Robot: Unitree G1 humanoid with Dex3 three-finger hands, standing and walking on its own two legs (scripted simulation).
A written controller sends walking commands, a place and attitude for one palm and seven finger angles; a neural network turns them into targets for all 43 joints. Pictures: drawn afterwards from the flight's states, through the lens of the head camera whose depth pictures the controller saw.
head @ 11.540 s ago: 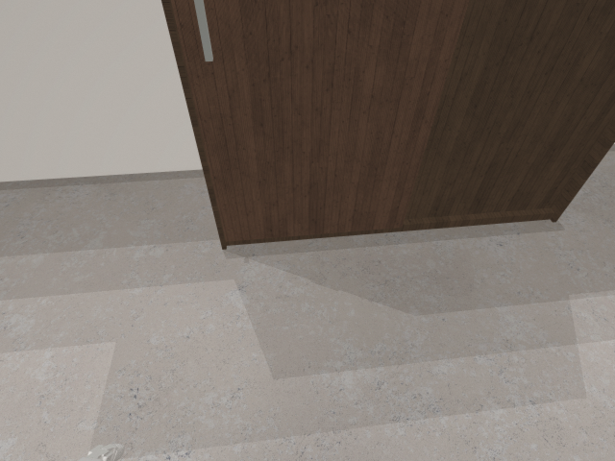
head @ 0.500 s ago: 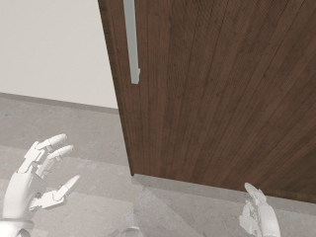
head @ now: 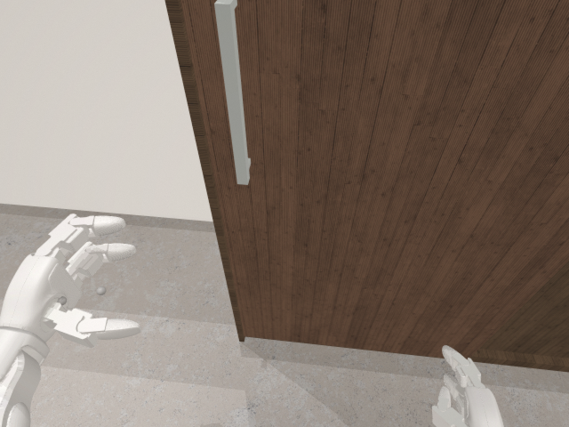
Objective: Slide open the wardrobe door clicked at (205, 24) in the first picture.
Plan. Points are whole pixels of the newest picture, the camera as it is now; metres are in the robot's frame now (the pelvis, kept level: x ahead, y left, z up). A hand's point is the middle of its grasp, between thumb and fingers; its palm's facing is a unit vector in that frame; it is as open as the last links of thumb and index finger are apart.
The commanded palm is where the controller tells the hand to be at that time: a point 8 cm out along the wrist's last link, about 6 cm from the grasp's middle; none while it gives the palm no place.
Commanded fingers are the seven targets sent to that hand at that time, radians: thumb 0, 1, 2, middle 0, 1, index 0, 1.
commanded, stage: raise the hand with hooked fingers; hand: left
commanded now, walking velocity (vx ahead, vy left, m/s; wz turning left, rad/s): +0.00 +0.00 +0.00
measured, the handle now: (238, 102) +0.52 +0.13 +0.21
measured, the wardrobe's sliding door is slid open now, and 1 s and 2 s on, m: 0.00 0.00 0.00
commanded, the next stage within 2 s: move the hooked fingers beside the handle in 0.98 s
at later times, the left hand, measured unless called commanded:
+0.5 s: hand (28, 197) +0.26 +0.28 +0.25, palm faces +0.10 -0.99 -0.12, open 13.9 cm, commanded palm +0.22 +0.32 +0.24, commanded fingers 0.00 -0.50 0.30 -0.30 -1.20 -0.30 -1.20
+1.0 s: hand (72, 198) +0.28 +0.26 +0.23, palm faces +0.06 -0.99 -0.10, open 13.9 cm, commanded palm +0.24 +0.30 +0.24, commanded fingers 0.00 -0.50 0.30 -0.30 -1.20 -0.30 -1.20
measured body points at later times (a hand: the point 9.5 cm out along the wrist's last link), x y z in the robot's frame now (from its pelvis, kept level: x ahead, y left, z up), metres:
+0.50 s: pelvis -0.01 -0.01 +0.01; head -0.04 -0.02 +0.46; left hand +0.25 +0.34 +0.25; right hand +0.19 -0.21 -0.05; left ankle +0.03 +0.10 -0.73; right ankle -0.02 -0.12 -0.73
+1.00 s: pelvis +0.00 -0.02 +0.01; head -0.02 -0.05 +0.46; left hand +0.27 +0.31 +0.23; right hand +0.21 -0.24 -0.05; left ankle +0.03 +0.10 -0.73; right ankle -0.02 -0.12 -0.73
